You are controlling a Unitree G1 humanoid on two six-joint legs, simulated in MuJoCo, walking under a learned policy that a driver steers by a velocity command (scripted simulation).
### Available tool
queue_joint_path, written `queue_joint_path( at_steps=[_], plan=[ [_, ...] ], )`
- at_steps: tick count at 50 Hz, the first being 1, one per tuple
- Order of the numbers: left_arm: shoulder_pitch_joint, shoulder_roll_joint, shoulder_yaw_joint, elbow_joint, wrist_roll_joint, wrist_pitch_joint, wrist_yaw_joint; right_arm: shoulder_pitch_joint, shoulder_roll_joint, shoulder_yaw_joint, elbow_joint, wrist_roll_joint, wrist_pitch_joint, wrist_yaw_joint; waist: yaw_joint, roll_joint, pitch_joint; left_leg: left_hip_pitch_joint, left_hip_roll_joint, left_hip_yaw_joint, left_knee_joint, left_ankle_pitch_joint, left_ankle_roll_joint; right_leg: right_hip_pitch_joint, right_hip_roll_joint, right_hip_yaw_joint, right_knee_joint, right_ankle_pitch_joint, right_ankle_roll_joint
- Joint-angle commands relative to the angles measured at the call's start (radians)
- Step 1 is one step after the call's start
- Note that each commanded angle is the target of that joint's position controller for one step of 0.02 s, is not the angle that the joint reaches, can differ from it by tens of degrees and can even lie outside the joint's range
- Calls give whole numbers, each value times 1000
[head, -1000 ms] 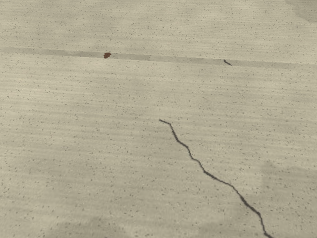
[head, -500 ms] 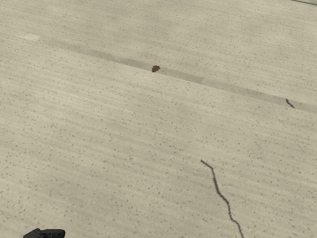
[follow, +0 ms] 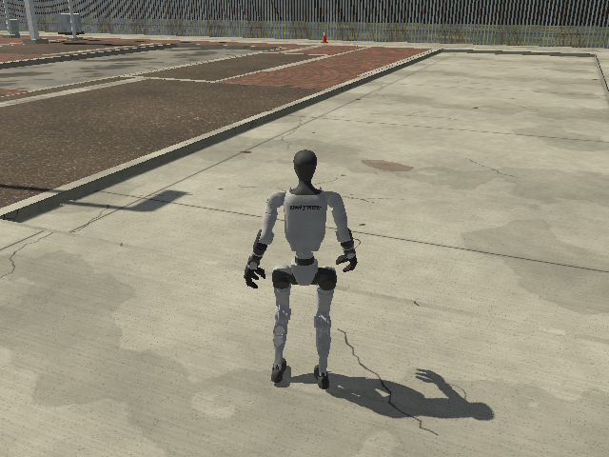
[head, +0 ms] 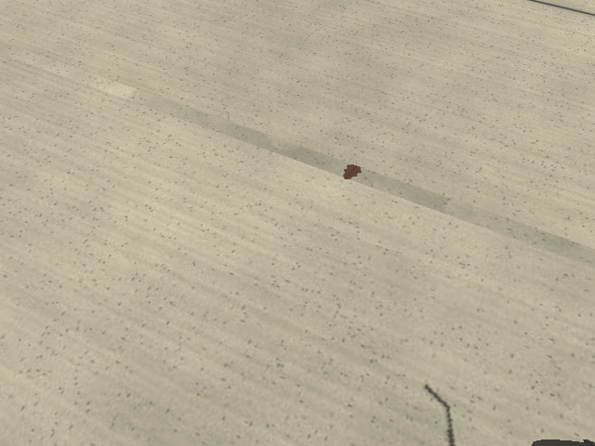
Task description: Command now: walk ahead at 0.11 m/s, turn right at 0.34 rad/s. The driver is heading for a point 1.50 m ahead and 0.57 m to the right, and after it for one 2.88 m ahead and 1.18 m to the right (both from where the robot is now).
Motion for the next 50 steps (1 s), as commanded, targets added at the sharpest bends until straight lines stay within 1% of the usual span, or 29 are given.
queue_joint_path(
  at_steps=[1, 4, 5, 6, 7, 8, 9, 10, 11, 13, 16, 18, 21, 24, 25, 26, 27, 28, 29, 30, 31, 34, 38, 41, 44, 47, 48, 49, 50],
  plan=[
    [-71, 190, 56, -87, -13, 10, 18, 45, -94, -35, -53, 2, 4, -2, -54, -145, -152, 142, -34, 15, -74, 44, 8, 33, -222, 267, -79, 228, -167],
    [-94, 162, 51, -98, -17, 32, 33, 82, -101, -46, -43, 3, -24, 9, -94, -138, -131, 273, -14, 18, -335, 202, 49, 2, -168, 306, -6, 103, -104],
    [-65, 123, 39, -103, -7, 34, 35, 108, -151, -59, -45, -10, -29, 4, -85, -72, -165, 380, 118, -67, -360, 263, 99, -66, -129, 271, 89, -46, -56],
    [-10, 70, 25, -117, 1, 29, 35, 77, -228, -75, -59, -32, -20, -1, -33, 177, -162, 446, 315, -279, -386, 451, 225, -230, 12, 95, 282, -350, 7],
    [1, 134, 42, -118, 6, 24, 36, 100, -197, -73, -51, -49, -20, 6, -57, 241, -170, 396, 430, -402, -411, 535, 349, -283, 14, 10, 514, -515, 56],
    [26, 189, 63, -102, 3, 27, 35, 72, -150, -57, -60, -39, -25, 7, -46, 167, -153, 376, 402, -345, -404, 536, 356, -293, -25, 24, 653, -472, 81],
    [38, 196, 73, -81, -3, 40, 38, 28, -117, -49, -62, -28, -27, 7, -30, 120, -131, 361, 337, -243, -387, 515, 313, -303, -40, 19, 713, -416, 101],
    [46, 187, 76, -71, -3, 55, 44, -4, -107, -47, -65, -16, -27, 7, -22, 109, -118, 356, 295, -175, -380, 489, 281, -314, -52, 11, 742, -366, 118],
    [37, 168, 72, -76, -3, 65, 44, -12, -110, -46, -61, -11, -26, 6, -28, 117, -106, 341, 282, -131, -379, 532, 280, -318, -59, -1, 764, -328, 135],
    [-5, 129, 59, -106, -9, 70, 37, 4, -122, -51, -46, -17, -18, 1, -43, 133, -99, 335, 252, -55, -391, 558, 289, -306, -67, -49, 707, -275, 153],
    [-67, 103, 44, -151, -7, 68, 23, 32, -146, -63, -30, -16, -4, -8, -76, 151, -132, 387, 274, -15, -387, 555, 306, -265, -99, -78, 555, -249, 158],
    [-86, 99, 38, -170, -5, 68, 11, 28, -174, -74, -25, -12, 1, -6, -84, 160, -147, 370, 291, 12, -386, 558, 308, -187, -109, -106, 457, -239, 143],
    [-85, 122, 45, -186, -4, 75, -3, 33, -198, -83, -11, 2, 3, 5, -84, 170, -148, 366, 316, 28, -367, 538, 301, -111, -101, -144, 335, -222, 111],
    [-23, 126, 55, -174, -2, 81, -15, 14, -201, -86, 4, 31, 0, 8, -36, 154, -141, 319, 303, 76, -274, 452, 232, 34, -73, -181, 85, -63, 43],
    [8, 151, 66, -165, 2, 80, -8, 65, -171, -80, 28, 30, -4, 11, -31, 96, -146, 246, 263, 127, -188, 341, 165, 143, -67, -144, -7, 51, 7],
    [35, 250, 93, -176, 1, 77, 8, 95, -116, -65, 23, -8, -6, 16, -51, -149, -152, 33, 163, 236, 66, 40, 59, 301, -257, 127, -63, 363, -70],
    [26, 329, 103, -202, 30, 63, 7, 15, -98, -54, -43, -30, -8, 6, -24, -331, -142, -200, 14, 186, 281, -350, -1, 292, -474, 421, -68, 537, -287],
    [36, 269, 88, -202, 47, 41, 1, -40, -144, -69, -43, -19, -6, -1, 25, -196, -179, -203, 31, 58, 426, -352, 3, 259, -452, 389, -87, 459, -324],
    [-9, 241, 76, -196, 42, 26, 2, -30, -155, -76, -36, 0, -1, -3, -12, -166, -147, -202, 46, 34, 454, -266, 18, 223, -390, 297, -87, 390, -270],
    [-65, 218, 73, -200, 23, 22, 8, 0, -153, -81, -11, 0, 3, -10, -40, -120, -130, -202, 55, 26, 430, -183, 19, 205, -331, 241, -83, 302, -213],
    [-101, 195, 63, -204, 5, 24, 14, 12, -164, -86, -3, -9, 8, -17, -53, -126, -119, -200, 56, 22, 411, -128, 12, 192, -310, 222, -81, 298, -188],
    [-102, 180, 53, -208, 11, 34, 29, 44, -139, -83, 5, -3, 2, -10, -68, -140, -150, -130, 19, 33, 404, -38, -9, 160, -266, 194, -79, 327, -189],
    [-78, 200, 60, -203, 7, 40, 40, 0, -114, -71, -8, 0, -4, -4, -43, -145, -141, -110, 4, 18, 194, -9, -23, 184, -252, 247, -67, 221, -187],
    [-84, 214, 67, -207, 9, 47, 39, -13, -115, -68, -14, 4, -11, 5, -33, -163, -130, -38, -12, 7, 82, -27, -19, 138, -247, 307, -63, 141, -192],
    [-97, 218, 70, -212, 6, 53, 30, -6, -123, -71, -16, 11, -23, 16, -32, -172, -129, 34, -31, 3, -9, -50, -6, 115, -239, 374, -47, 158, -192],
    [-122, 199, 62, -213, 0, 60, 28, 42, -121, -71, -4, 14, -35, 31, -49, -173, -157, 129, -24, 21, -156, 4, 16, 133, -228, 395, 4, 240, -169],
    [-137, 180, 53, -212, -3, 63, 32, 78, -111, -68, 8, 10, -39, 36, -74, -165, -168, 205, -13, 38, -273, 108, 32, 119, -210, 371, 31, 233, -142],
    [-107, 142, 39, -200, 0, 62, 34, 83, -111, -64, 10, -3, -42, 39, -73, -133, -172, 296, 33, 11, -370, 248, 55, 77, -176, 337, 53, 141, -92],
    [-41, 80, 18, -185, 26, 56, 34, 63, -151, -62, -9, -27, -42, 37, -27, 34, -196, 379, 197, -166, -415, 400, 111, 17, -87, 227, 180, -78, -27]
  ],
)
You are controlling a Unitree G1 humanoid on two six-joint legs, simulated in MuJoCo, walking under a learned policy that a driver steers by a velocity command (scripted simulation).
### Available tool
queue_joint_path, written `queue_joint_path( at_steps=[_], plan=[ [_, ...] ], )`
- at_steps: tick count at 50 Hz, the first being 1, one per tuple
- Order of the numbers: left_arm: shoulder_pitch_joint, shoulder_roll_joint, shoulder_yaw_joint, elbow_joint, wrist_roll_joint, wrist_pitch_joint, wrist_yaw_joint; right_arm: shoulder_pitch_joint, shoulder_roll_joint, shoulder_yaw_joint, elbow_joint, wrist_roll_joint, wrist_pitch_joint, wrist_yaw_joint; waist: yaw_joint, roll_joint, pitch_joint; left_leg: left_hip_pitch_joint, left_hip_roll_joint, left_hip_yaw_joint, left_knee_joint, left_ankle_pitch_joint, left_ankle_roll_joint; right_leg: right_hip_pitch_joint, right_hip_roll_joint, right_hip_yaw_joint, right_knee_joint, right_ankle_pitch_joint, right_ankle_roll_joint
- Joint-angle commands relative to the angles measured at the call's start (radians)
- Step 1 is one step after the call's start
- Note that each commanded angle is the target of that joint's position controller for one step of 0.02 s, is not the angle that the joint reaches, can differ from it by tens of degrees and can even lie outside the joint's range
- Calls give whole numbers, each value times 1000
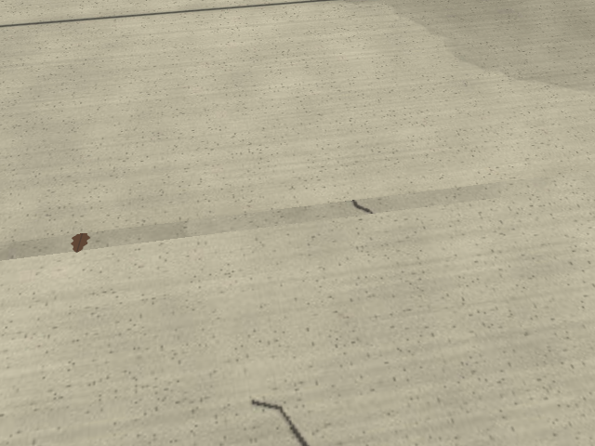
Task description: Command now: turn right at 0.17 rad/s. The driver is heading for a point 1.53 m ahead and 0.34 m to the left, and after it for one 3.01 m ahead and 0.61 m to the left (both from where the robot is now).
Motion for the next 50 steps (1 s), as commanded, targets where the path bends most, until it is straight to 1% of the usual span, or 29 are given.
queue_joint_path(
  at_steps=[1, 2, 3, 5, 7, 11, 16, 18, 19, 20, 21, 22, 23, 25, 27, 29, 31, 32, 33, 34, 35, 36, 37, 38, 39, 42, 46, 48, 50],
  plan=[
    [95, 48, 9, -42, 22, -22, 4, -48, -125, -5, -70, -52, -16, 6, 90, 210, -104, 83, 318, -326, -176, 390, 209, -11, -35, 3, 68, -257, 9],
    [83, 80, 13, -29, 42, -28, 7, -93, -60, 15, -83, -47, -21, 9, 71, 209, -93, 3, 333, -357, -206, 279, 266, 50, -95, -21, 91, -278, 55],
    [62, 87, 17, -17, 42, -33, 7, -118, -46, 22, -81, -31, -23, 13, 70, 184, -71, 3, 261, -302, -197, 167, 225, 79, -111, -40, 19, -171, 65],
    [-10, 75, 17, -9, 46, -36, 6, -62, -113, 6, -60, 0, -19, 9, 17, 177, -47, 8, 169, -241, -176, 50, 142, 129, -108, -48, -105, 29, 70],
    [-22, 77, 18, -9, 36, -38, 4, -24, -150, 1, -54, 2, -15, 2, 12, 160, -30, -34, 153, -246, -182, -1, 120, 163, -107, -76, -100, 48, 55],
    [3, 84, 30, 8, 29, -54, 11, -30, -161, -4, -86, 13, 1, -6, 9, 137, -24, -32, 143, -288, -141, 32, 146, 114, -99, -132, -57, 11, 35],
    [31, 83, 47, 15, 17, -68, 4, -15, -160, -18, -129, 26, 31, -16, 0, 53, -86, -57, 90, -288, -14, 169, 146, 159, -128, -134, -56, 82, 11],
    [56, 112, 60, 19, 20, -62, 4, -8, -139, -14, -148, 28, 37, -14, 0, -48, -87, -155, 25, -200, 103, 84, 96, 219, -218, -50, -122, 125, -55],
    [75, 133, 65, 21, 26, -59, 6, 8, -123, -11, -151, 28, 40, -12, 3, -125, -86, -225, -24, -118, 215, -15, 60, 255, -327, 50, -173, 202, -127],
    [59, 139, 64, 12, 30, -61, 11, 24, -122, -14, -153, 26, 42, -8, 2, -216, -93, -277, -39, -39, 391, -284, 30, 259, -468, 160, -210, 333, -224],
    [53, 123, 54, -4, 32, -66, 17, 22, -164, -32, -154, 22, 45, -6, 13, -178, -90, -320, 0, -26, 613, -420, 3, 237, -548, 199, -220, 442, -289],
    [22, 112, 46, -14, 27, -69, 23, 34, -173, -42, -147, 26, 52, -2, -7, -97, -82, -321, 31, -38, 705, -400, -10, 206, -533, 144, -209, 456, -280],
    [-20, 116, 46, -17, 16, -68, 24, 46, -147, -36, -141, 30, 62, 1, -27, -66, -60, -320, 59, -31, 669, -346, -19, 187, -479, 54, -205, 411, -233],
    [-31, 145, 54, -10, 11, -59, 25, 15, -99, -16, -152, 27, 70, 7, -4, -91, -41, -299, 79, 26, 559, -252, -34, 185, -408, -66, -208, 399, -193],
    [-35, 156, 59, -9, 13, -42, 23, 1, -84, -6, -175, 28, 70, 24, 8, -130, -69, -188, 83, 75, 419, -225, -30, 162, -377, -155, -190, 420, -180],
    [-14, 170, 65, -2, 3, -35, 17, 14, -110, -14, -184, 34, 69, 33, 17, -145, -102, -124, 69, 111, 292, -187, -16, 186, -396, -175, -157, 423, -174],
    [-19, 166, 62, 6, -18, -37, 10, 90, -120, -27, -164, 27, 73, 30, -23, -115, -120, -3, 26, 161, 91, -31, 19, 154, -391, -215, -74, 341, -131],
    [31, 132, 54, 27, -19, -42, 4, 129, -144, -40, -153, 19, 73, 18, -28, -50, -120, 97, 8, 125, -12, 63, 51, 86, -350, -268, 28, 211, -72],
    [65, 77, 39, 22, 19, -44, -1, 150, -251, -68, -170, 20, 70, 1, -10, 205, -100, 237, 189, -167, -88, 396, 131, -143, -248, -365, 290, -127, 32],
    [-39, 59, 26, -46, 42, -48, 7, 151, -333, -73, -208, -16, 50, 6, -42, 353, -108, 200, 425, -538, -138, 559, 364, -353, -96, -267, 523, -482, 88],
    [-86, 104, 39, -49, 22, -49, 14, 168, -283, -61, -203, -35, 25, 15, -86, 217, -154, 181, 422, -517, -160, 479, 411, -353, -116, -150, 660, -471, 86],
    [-79, 110, 42, -42, 7, -45, 16, 126, -250, -48, -192, -27, 10, 13, -50, 186, -112, 154, 363, -422, -152, 389, 356, -363, -135, -133, 676, -380, 73],
    [-52, 116, 49, -16, 12, -42, 24, 77, -223, -44, -190, -6, 9, 6, -24, 131, -89, 143, 302, -351, -143, 306, 294, -362, -153, -131, 642, -289, 73],
    [-51, 126, 53, -9, 21, -40, 29, 39, -201, -34, -194, 10, 15, -2, -13, 127, -81, 130, 273, -319, -135, 315, 262, -352, -159, -126, 608, -224, 79],
    [-43, 119, 52, -1, 22, -41, 26, 29, -191, -26, -196, 12, 21, -11, -2, 135, -94, 101, 244, -287, -132, 373, 253, -301, -143, -136, 616, -181, 89],
    [2, 79, 37, 31, 5, -40, 13, 26, -148, -9, -194, 2, 27, -26, 3, 127, -147, 138, 223, -218, -126, 409, 255, -242, -132, -160, 535, -106, 112],
    [-26, 28, 6, 40, 6, -37, -1, 26, -88, 17, -159, -15, 26, -25, -25, 155, -129, 95, 202, -164, -141, 257, 242, -78, -177, -172, 257, -79, 114],
    [-32, 42, 4, 39, 1, -39, -10, 37, -89, 21, -133, -27, 25, -14, -43, 168, -94, 50, 209, -172, -161, 152, 252, -1, -175, -190, 161, -95, 106],
    [-20, 64, 8, 40, -4, -43, -12, 17, -107, 18, -117, -24, 24, -6, -30, 155, -51, 18, 214, -185, -155, 74, 247, 44, -162, -206, 52, -68, 86]
  ],
)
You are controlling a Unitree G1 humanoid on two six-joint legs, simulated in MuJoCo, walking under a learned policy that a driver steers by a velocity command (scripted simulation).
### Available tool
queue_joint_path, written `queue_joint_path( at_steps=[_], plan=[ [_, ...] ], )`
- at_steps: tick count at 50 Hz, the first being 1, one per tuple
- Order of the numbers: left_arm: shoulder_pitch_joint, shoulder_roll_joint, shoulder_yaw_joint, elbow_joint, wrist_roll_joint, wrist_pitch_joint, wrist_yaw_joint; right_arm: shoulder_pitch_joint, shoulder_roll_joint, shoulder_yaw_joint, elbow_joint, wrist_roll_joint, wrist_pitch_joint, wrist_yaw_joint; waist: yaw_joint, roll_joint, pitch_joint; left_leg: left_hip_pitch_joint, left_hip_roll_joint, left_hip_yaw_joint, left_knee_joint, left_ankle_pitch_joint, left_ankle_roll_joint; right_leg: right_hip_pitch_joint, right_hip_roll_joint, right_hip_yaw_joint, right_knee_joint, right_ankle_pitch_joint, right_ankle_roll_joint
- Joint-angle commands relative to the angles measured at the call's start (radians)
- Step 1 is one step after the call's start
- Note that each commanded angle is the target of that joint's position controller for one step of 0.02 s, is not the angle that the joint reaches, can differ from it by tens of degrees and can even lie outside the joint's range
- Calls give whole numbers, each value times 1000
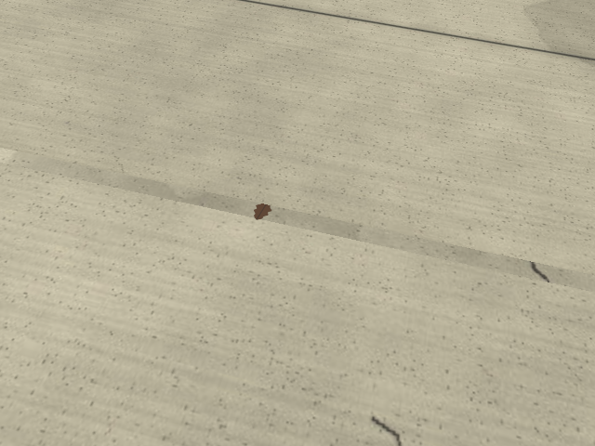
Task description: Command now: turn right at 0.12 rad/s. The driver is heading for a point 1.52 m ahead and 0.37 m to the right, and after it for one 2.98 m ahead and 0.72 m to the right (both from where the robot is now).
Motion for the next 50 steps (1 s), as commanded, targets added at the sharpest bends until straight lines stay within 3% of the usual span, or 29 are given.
queue_joint_path(
  at_steps=[1, 3, 4, 5, 7, 9, 11, 13, 14, 15, 16, 17, 18, 20, 22, 26, 28, 29, 30, 31, 32, 33, 34, 35, 36, 38, 40, 45, 50],
  plan=[
    [-29, 90, 14, -71, -3, -22, -5, -13, -157, -41, -27, 6, -11, 6, -7, 155, -29, -4, 250, -190, -131, 76, 132, 112, 12, -32, -204, 90, -30],
    [-30, 146, 20, -89, 12, -29, -1, 34, -166, -45, -8, 6, -20, 0, -17, 79, -36, 9, 207, -161, -73, 70, 63, 154, -37, 46, -265, 357, -66],
    [-31, 206, 34, -94, 6, -30, 1, 69, -175, -51, -16, -7, -26, -2, -61, -14, -48, 4, 138, -98, -32, 35, 26, 146, -71, 99, -217, 479, -102],
    [-23, 201, 41, -84, -11, -29, -1, 44, -164, -51, -23, -11, -27, -8, -48, -77, -58, 25, 84, -15, 8, 30, -9, 100, -73, 136, -232, 406, -143],
    [-25, 163, 36, -92, -6, -30, -1, -5, -142, -56, -35, 0, -17, -21, -29, -121, -65, 45, 54, 52, 94, 32, -35, 52, -104, 224, -283, 328, -173],
    [-24, 159, 35, -108, -3, -33, 0, -2, -123, -61, -48, 5, -1, -25, -26, -147, -67, 32, 51, 55, 118, 21, -30, 39, -118, 283, -288, 310, -194],
    [-20, 157, 36, -124, -5, -28, 4, 12, -114, -69, -55, 6, 2, -19, -26, -121, -82, 58, 66, 47, 98, 16, -12, 9, -101, 292, -261, 278, -189],
    [-39, 139, 33, -150, -11, -19, 7, 43, -137, -83, -51, 4, 1, -12, -33, -9, -81, 112, 146, -10, 2, 52, 29, -75, -29, 206, -151, 199, -133],
    [-32, 121, 29, -158, -12, -13, 9, 67, -167, -93, -45, 3, -1, -10, -32, 96, -79, 144, 255, -120, -80, 120, 90, -138, 35, 118, -30, 115, -87],
    [-9, 110, 29, -166, -6, -8, 7, 60, -192, -98, -44, 1, -5, -9, -18, 219, -82, 153, 411, -252, -141, 251, 186, -188, 67, 26, 128, -119, -51],
    [-21, 138, 42, -173, 0, -3, 4, 68, -174, -90, -53, -3, -16, -12, -34, 204, -87, 157, 506, -320, -157, 390, 264, -243, 28, 36, 351, -301, -29],
    [-15, 155, 55, -168, -9, 5, 1, 50, -163, -83, -59, -3, -24, -15, -21, 120, -80, 145, 513, -292, -154, 446, 279, -265, 14, 60, 477, -311, -20],
    [-2, 135, 53, -162, -16, 15, 0, 3, -167, -85, -63, 5, -28, -17, 3, 83, -61, 134, 471, -207, -152, 418, 241, -271, -12, 67, 472, -260, -14],
    [-28, 95, 39, -168, -16, 25, -2, -18, -188, -93, -53, 11, -28, -21, -9, 112, -39, 136, 395, -73, -156, 409, 189, -257, -28, 24, 371, -156, 1],
    [-50, 70, 26, -187, -17, 25, -18, -9, -195, -97, -43, 10, -14, -24, -26, 145, -65, 139, 353, 28, -138, 427, 170, -170, -19, -30, 242, -122, 6],
    [-54, 88, 30, -217, -21, 30, -41, 22, -234, -112, -18, 32, -2, -14, -37, 186, -116, 179, 387, 79, -83, 463, 149, -37, 14, -101, 1, -62, -25],
    [3, 100, 44, -204, -17, 38, -42, 5, -227, -111, -10, 55, -5, -8, 4, 178, -120, 129, 374, 130, 0, 379, 87, 91, 49, -137, -196, 89, -72],
    [43, 137, 60, -195, -11, 40, -31, 56, -193, -103, 14, 53, -11, -3, 12, 119, -125, 48, 336, 181, 93, 266, 19, 210, 57, -97, -288, 209, -110],
    [91, 242, 90, -206, -11, 35, -13, 64, -144, -87, 0, 13, -14, 0, 13, -104, -129, -193, 238, 259, 349, -47, -79, 392, -123, 173, -326, 559, -190],
    [87, 318, 96, -232, 27, 15, -14, -19, -122, -72, -66, -13, -15, -11, 34, -257, -139, -426, 92, 170, 581, -483, -148, 375, -370, 531, -347, 710, -427],
    [98, 264, 83, -225, 35, -11, -23, -68, -169, -87, -65, 6, -13, -17, 82, -112, -184, -440, 100, 26, 730, -483, -154, 361, -364, 486, -357, 694, -481],
    [87, 238, 74, -201, 21, -27, -20, -60, -171, -88, -65, 25, -13, -15, 53, -115, -156, -466, 117, -1, 731, -382, -135, 335, -296, 417, -386, 413, -429],
    [57, 204, 68, -193, -5, -33, -15, -39, -185, -97, -43, 26, -17, -15, 29, -72, -117, -480, 143, -11, 673, -273, -118, 312, -226, 374, -418, 109, -360],
    [29, 170, 54, -194, -19, -34, -10, -50, -201, -104, -41, 20, -22, -15, 23, -78, -81, -490, 148, -11, 623, -189, -111, 280, -200, 376, -453, -67, -330],
    [21, 155, 43, -198, -16, -35, -6, -51, -194, -104, -37, 18, -28, -9, 15, -102, -63, -464, 135, -2, 609, -122, -111, 242, -172, 371, -483, -141, -321],
    [18, 130, 30, -197, 4, -46, 3, -13, -167, -94, -9, 26, -45, 8, 3, -116, -78, -434, 128, 26, 540, -18, -115, 257, -155, 320, -518, -136, -309],
    [45, 126, 27, -174, 11, -63, 4, -33, -134, -78, 6, 29, -62, 17, 23, -109, -64, -390, 132, 43, 402, 46, -118, 260, -139, 256, -529, -60, -291],
    [105, 178, 39, -127, 9, -84, -9, -91, -124, -59, -7, 47, -75, 34, 71, -105, -3, -350, 143, 51, 218, 64, -96, 249, -193, 227, -555, -59, -300],
    [131, 185, 45, -88, -2, -92, -22, -106, -123, -48, -28, 54, -80, 49, 81, -72, 45, -353, 148, 51, 153, 8, -48, 281, -235, 182, -558, -43, -303]
  ],
)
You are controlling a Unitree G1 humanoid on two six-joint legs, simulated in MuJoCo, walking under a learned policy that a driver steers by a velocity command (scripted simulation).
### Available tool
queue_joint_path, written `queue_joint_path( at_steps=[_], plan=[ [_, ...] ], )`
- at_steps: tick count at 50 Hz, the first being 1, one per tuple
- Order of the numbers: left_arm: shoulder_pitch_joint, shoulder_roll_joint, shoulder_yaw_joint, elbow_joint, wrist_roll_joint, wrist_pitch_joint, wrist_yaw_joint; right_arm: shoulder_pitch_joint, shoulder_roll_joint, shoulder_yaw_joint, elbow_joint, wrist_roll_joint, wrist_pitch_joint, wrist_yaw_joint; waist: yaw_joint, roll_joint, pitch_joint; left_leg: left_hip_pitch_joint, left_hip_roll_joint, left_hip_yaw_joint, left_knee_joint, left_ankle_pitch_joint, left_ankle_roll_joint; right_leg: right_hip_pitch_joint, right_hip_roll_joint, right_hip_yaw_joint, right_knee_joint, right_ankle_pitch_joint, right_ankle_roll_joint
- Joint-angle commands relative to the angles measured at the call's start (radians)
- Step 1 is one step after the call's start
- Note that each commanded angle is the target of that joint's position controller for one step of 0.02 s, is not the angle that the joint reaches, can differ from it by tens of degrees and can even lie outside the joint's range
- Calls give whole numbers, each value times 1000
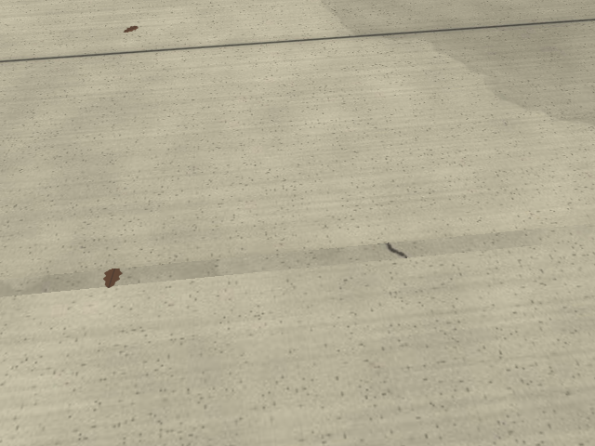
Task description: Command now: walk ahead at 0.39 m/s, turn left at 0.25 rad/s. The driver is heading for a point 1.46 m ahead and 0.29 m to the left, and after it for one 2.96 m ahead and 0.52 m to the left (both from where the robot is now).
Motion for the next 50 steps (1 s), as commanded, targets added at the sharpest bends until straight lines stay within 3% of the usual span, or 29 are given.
queue_joint_path(
  at_steps=[1, 4, 5, 6, 7, 8, 9, 10, 11, 12, 14, 16, 21, 24, 28, 29, 30, 31, 32, 33, 34, 35, 36, 37, 39, 41, 43, 46, 50],
  plan=[
    [20, 192, 61, -28, -8, -15, -2, -140, -81, -9, -116, 5, -26, 10, 41, -113, 99, -107, 18, -8, -34, -40, 36, 22, -314, 186, -151, -88, -176],
    [-7, 196, 65, -20, -20, -9, -2, -83, -82, -8, -111, 2, -29, 15, -5, -92, 76, 30, -10, 42, -102, -15, 76, 0, -298, 112, -76, 7, -141],
    [-19, 190, 62, -22, -17, -7, 0, -13, -98, -18, -91, -2, -27, 11, -44, -81, 40, 157, -48, 74, -124, -5, 90, -44, -267, 66, 15, 146, -116],
    [-20, 158, 51, -25, -6, -8, 4, 114, -145, -43, -59, 4, -27, 3, -101, -41, -34, 341, -64, 50, -134, 0, 117, -107, -211, -10, 206, 304, -75],
    [-46, 107, 31, -79, 13, -18, 11, 249, -254, -75, -46, 2, -25, -8, -145, 140, -113, 563, 125, -293, -225, -86, 212, -346, -97, -133, 572, 236, 20],
    [-29, 66, 15, -113, 26, -44, 10, 305, -300, -77, -48, -1, -33, 0, -133, 316, -176, 749, 273, -744, -379, -227, 348, -648, 43, -16, 837, -279, 71],
    [-63, 140, 29, -107, -10, -64, -3, 277, -212, -53, -57, -2, -38, 1, -148, 203, -131, 754, 286, -722, -410, -307, 340, -769, -21, 81, 937, -260, 54],
    [-98, 162, 33, -113, -25, -77, -13, 234, -178, -43, -71, -9, -40, 0, -135, 144, -51, 680, 256, -608, -404, -235, 317, -796, -61, 72, 932, -174, 31],
    [-113, 150, 30, -111, -9, -85, -12, 193, -165, -39, -82, -12, -37, -3, -115, 50, -20, 607, 220, -528, -403, -152, 294, -774, -93, 65, 880, -98, 25],
    [-124, 145, 33, -112, 13, -86, -11, 159, -148, -31, -93, -15, -33, -6, -93, 23, 11, 536, 188, -465, -416, -39, 280, -732, -113, 64, 807, -38, 31],
    [-110, 126, 32, -106, 24, -76, -14, 123, -141, -25, -101, -21, -30, -16, -58, 59, 17, 447, 145, -389, -444, 131, 277, -650, -111, 49, 742, 22, 58],
    [-120, 108, 27, -101, 26, -62, -11, 126, -153, -28, -89, -14, -31, -29, -48, 54, 28, 393, 115, -318, -452, 251, 274, -629, -93, 26, 663, 76, 90],
    [-319, 54, 3, -142, 12, -66, -17, 195, -176, -38, -40, -2, -19, -54, -109, 74, 66, 295, 47, -248, -435, 258, 211, -498, -24, 5, 297, 330, 115],
    [-379, 77, 11, -156, 0, -74, -28, 237, -176, -42, -13, 9, -11, -59, -122, 75, 68, 341, 80, -317, -401, 217, 196, -449, -8, 38, 198, 371, 94],
    [-296, 128, 38, -136, -2, -84, -25, 215, -174, -51, -6, 4, 7, -65, -62, 116, 35, 440, 112, -382, -268, 393, 161, -332, -6, 48, 154, 233, 34],
    [-127, 63, -6, -74, 53, -44, -12, 247, -111, 3, 67, -205, -40, 38, 44, 73, -49, 360, 66, -330, -168, 625, 130, -112, -18, 8, 233, 426, -14],
    [63, 117, 9, -31, 57, -26, -8, 223, -49, 6, 40, -173, -74, 89, 120, -48, -191, 220, -60, -287, 61, 604, 82, 231, -67, 52, 228, 367, -107],
    [215, 178, 13, -1, 72, -29, -23, 487, 92, 48, 63, -169, -102, 101, 26, -318, -450, -119, -244, -215, 421, -219, 17, 731, -332, 393, 293, 595, -401],
    [288, 121, -7, 10, 76, -28, -24, 388, -9, 31, 62, -125, -114, 126, 121, -226, -418, -384, -223, -195, 712, -379, 20, 732, -407, 694, 109, 106, -404],
    [199, 89, -11, 20, 58, -37, -25, 203, -80, 1, 45, -103, -107, 110, 112, -107, -84, -489, -133, -180, 794, -238, 46, 413, -369, 627, -2, -191, -277],
    [98, 46, -30, 19, 44, -41, -23, 141, -81, 4, 32, -100, -102, 74, 60, -83, 9, -450, -67, -150, 769, -133, 60, 176, -355, 538, -59, -241, -246],
    [50, -18, -54, 17, 41, -44, -14, 165, -62, 17, 44, -118, -92, 51, 13, -89, -52, -335, -9, -172, 686, -40, 72, 80, -334, 454, -91, -86, -243],
    [25, -50, -66, 28, 43, -49, -2, 133, -24, 37, 29, -141, -81, 41, -12, -80, -49, -259, 24, -166, 634, -9, 72, 3, -312, 381, -122, 45, -234],
    [-9, -52, -64, 23, 43, -54, 7, 98, -12, 43, 14, -144, -69, 36, -28, -77, -54, -214, 30, -143, 591, -47, 61, -45, -293, 344, -156, 95, -237],
    [-44, -10, -43, 28, 42, -75, 6, 49, -4, 48, -11, -132, -55, 26, -51, -64, -30, -190, 43, -101, 439, -130, 32, -114, -239, 250, -188, 111, -237],
    [-45, 42, -24, 33, 63, -87, -19, 39, 11, 63, -14, -129, -46, 26, -49, -44, -7, -108, 48, -45, 260, -37, 5, -207, -196, 165, -197, 196, -238],
    [-29, 61, -14, 52, 65, -84, -51, -22, 39, 82, -32, -118, -35, 31, -31, -41, 21, 8, 34, -22, 116, 47, -8, -306, -174, 133, -193, 219, -231],
    [55, 84, 1, 84, 59, -77, -79, -95, -8, 77, -56, -109, -31, 27, 4, -43, 39, -12, 16, -36, -13, 132, 12, -214, -214, 198, -126, 190, -249],
    [135, 88, 5, 126, 60, -67, -71, -189, -50, 62, -89, -85, -56, 2, 22, -56, 27, 73, -12, 0, -170, 149, 73, -76, -226, 255, -15, 247, -211]
  ],
)
Velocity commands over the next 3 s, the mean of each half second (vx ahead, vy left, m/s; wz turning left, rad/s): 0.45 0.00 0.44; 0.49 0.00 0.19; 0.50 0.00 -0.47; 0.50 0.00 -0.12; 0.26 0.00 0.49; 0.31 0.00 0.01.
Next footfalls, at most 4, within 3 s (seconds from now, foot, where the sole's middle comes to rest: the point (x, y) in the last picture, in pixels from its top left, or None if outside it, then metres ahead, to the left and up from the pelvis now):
0.12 left None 0.14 0.14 -0.78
0.60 right None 0.51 0.03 -0.78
1.04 left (187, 400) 0.61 0.33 -0.78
1.54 right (289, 282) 0.96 0.11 -0.78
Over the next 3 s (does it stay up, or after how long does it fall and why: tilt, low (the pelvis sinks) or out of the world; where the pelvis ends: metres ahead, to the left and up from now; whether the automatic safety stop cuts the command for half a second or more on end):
stays up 1.41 0.25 -0.12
